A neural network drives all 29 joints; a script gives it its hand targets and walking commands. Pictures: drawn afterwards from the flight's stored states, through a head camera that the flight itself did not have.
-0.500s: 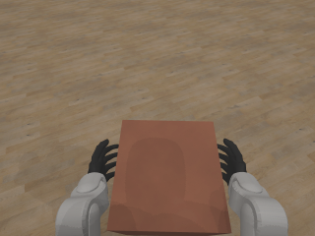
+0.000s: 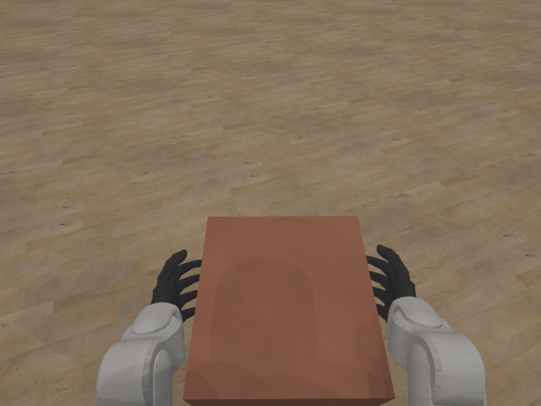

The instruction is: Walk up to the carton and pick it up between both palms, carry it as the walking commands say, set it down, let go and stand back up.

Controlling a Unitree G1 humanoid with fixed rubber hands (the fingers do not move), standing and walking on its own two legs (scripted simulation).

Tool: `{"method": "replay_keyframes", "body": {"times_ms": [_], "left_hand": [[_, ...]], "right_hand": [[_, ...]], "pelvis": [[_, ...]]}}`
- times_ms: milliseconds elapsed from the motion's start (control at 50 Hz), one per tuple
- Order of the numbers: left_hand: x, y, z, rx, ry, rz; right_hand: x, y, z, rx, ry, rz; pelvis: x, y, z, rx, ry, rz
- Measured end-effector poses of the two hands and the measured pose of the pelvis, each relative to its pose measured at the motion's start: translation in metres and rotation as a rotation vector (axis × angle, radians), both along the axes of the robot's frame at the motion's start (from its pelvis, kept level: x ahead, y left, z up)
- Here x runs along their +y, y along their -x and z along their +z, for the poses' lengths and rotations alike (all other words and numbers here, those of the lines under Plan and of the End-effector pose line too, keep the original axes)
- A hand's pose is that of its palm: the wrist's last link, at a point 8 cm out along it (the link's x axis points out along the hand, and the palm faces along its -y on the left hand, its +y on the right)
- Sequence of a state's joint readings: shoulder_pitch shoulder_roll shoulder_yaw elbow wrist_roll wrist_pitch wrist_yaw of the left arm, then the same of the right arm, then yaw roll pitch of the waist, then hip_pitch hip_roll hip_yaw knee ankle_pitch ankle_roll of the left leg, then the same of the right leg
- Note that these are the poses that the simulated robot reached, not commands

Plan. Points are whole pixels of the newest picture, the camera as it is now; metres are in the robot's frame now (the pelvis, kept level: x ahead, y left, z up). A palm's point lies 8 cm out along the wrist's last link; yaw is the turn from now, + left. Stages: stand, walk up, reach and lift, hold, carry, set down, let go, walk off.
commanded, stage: carry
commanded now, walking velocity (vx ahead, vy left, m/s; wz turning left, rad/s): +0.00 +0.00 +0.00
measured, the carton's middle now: (282, 326) +0.24 +0.01 +0.02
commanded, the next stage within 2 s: none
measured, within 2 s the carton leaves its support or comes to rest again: neither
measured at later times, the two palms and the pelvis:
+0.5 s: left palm (177, 311) +0.22 +0.15 +0.08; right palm (404, 315) +0.23 -0.14 +0.08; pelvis -0.02 +0.00 +0.00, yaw +0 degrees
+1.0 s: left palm (188, 296) +0.25 +0.14 +0.06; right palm (399, 300) +0.26 -0.15 +0.06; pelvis +0.00 +0.00 +0.00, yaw +1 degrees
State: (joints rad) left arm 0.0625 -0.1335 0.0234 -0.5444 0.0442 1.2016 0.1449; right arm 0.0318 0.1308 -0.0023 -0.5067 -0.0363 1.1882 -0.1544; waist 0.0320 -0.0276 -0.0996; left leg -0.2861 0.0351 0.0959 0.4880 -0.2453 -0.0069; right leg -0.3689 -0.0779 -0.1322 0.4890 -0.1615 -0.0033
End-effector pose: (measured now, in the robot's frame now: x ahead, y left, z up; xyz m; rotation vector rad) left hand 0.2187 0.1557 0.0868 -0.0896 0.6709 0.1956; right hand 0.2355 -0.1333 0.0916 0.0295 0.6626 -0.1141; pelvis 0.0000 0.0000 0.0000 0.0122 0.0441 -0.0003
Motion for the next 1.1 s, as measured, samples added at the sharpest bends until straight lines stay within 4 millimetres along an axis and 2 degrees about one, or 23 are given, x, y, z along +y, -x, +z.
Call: {"method": "replay_keyframes", "body": {"times_ms": [160, 300, 680, 1100], "left_hand": [[-0.002, 0.007, 0.002, -0.007, -0.008, -0.033], [-0.008, 0.005, 0.002, -0.006, -0.021, -0.056], [-0.01, -0.018, -0.021, 0.012, -0.044, -0.047], [-0.014, -0.037, -0.025, -0.014, -0.044, -0.053]], "right_hand": [[-0.003, 0.018, -0.001, -0.007, -0.005, -0.032], [-0.008, 0.021, -0.002, -0.007, -0.01, -0.051], [-0.011, -0.008, -0.026, 0.01, 0.0, -0.026], [-0.015, -0.025, -0.029, -0.015, 0.001, -0.033]], "pelvis": [[0.005, 0.013, -0.001, -0.004, 0.002, 0.002], [0.005, 0.018, -0.001, -0.004, 0.003, 0.0], [-0.002, 0.018, -0.002, 0.0, 0.006, 0.008], [-0.004, 0.0, -0.002, 0.005, 0.008, 0.011]]}}
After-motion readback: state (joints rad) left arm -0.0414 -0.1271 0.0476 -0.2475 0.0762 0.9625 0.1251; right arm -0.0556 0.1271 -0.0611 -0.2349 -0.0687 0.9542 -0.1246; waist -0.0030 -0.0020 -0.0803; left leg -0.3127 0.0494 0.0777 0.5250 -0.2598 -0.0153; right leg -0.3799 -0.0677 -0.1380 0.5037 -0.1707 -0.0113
